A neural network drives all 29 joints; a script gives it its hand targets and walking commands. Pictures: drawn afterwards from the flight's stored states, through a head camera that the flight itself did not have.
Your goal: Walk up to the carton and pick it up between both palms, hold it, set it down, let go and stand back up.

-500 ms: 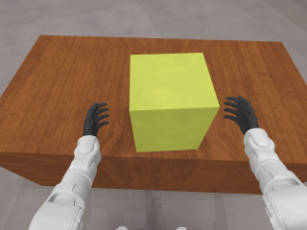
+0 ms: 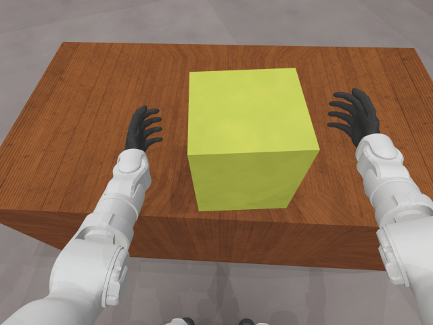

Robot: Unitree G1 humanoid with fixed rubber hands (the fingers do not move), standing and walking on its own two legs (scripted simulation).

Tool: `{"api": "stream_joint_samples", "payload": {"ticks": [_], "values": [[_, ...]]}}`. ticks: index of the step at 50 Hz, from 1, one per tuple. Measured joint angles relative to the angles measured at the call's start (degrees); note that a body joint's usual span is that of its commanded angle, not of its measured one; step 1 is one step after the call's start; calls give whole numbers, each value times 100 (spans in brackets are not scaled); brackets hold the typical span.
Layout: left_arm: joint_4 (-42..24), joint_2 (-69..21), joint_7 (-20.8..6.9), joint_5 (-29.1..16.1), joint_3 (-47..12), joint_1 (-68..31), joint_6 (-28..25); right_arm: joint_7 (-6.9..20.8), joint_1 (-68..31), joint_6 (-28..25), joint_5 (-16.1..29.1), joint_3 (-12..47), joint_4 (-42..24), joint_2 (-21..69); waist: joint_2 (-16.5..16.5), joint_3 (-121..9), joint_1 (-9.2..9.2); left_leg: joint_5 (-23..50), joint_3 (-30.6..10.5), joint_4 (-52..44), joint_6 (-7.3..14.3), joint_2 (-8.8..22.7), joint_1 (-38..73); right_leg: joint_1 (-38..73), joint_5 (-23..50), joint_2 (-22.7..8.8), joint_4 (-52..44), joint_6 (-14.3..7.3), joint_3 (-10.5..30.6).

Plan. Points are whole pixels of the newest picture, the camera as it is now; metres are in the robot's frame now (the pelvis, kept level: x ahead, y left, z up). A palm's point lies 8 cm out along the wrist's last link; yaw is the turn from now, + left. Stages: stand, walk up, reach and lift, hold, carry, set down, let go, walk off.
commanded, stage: reach and lift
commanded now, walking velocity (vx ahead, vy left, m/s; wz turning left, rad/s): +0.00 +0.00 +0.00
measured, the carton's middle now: (242, 146) +0.50 -0.01 -0.06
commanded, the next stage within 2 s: none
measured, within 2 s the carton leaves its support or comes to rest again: neither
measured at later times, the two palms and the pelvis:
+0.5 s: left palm (131, 107) +0.47 +0.21 +0.10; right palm (365, 88) +0.51 -0.22 +0.13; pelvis +0.00 +0.00 +0.00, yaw +1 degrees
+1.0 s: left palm (141, 139) +0.47 +0.21 +0.01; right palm (332, 121) +0.51 -0.19 +0.04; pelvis +0.01 +0.01 -0.01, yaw +1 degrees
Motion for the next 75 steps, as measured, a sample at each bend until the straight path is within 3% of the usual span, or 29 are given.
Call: {"api": "stream_joint_samples", "payload": {"ticks": [22, 33, 43, 55, 64, 75], "values": [[849, 335, 7, -295, -127, -1604, 449, -38, -1403, 683, -103, -148, 535, -190, -59, -256, -7, 149, -88, -158, -14, -4, -445, -378, 161, 4, -232, 10, -82], [1073, 404, -37, -123, -87, -1902, 449, 12, -1754, 710, -61, -109, 821, -257, -88, -217, -42, 226, -103, -370, 0, -18, -412, -287, 281, 0, -541, 43, -94], [1253, 235, -90, 154, 50, -1536, -69, 35, -1375, 249, -283, -301, 961, -50, -96, -164, -36, 241, -124, -381, 21, -33, -625, -447, 334, -12, -643, 64, -113], [1445, -84, -19, 214, 166, -1321, -826, -90, -1044, -444, -981, -865, 766, 363, 52, -463, -4, 156, -123, 26, 37, -13, -1675, -1470, 304, -7, -314, 83, -106], [1996, -221, -127, 260, 421, -1525, -1424, -279, -1103, -805, -1111, -744, 865, 436, 105, -463, 65, 97, 34, 202, 84, -29, -2017, -1951, 208, -35, 36, 117, 46], [1999, -219, -130, 10, 381, -1429, -1598, -392, -1127, -861, -1139, -608, 701, 482, 206, -549, 151, -60, 83, 504, 87, -33, -2265, -2262, 18, -50, 431, 112, 99]]}}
